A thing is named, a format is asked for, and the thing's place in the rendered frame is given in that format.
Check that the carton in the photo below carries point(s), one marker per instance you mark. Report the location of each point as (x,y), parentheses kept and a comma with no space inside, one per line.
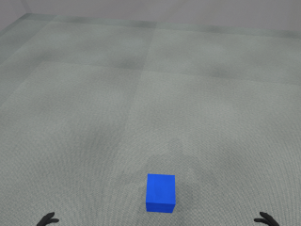
(160,193)

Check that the left robot hand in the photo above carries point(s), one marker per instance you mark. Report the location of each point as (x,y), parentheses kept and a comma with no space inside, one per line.
(47,219)

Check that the right robot hand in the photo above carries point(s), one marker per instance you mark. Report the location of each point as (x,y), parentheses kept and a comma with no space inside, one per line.
(267,219)

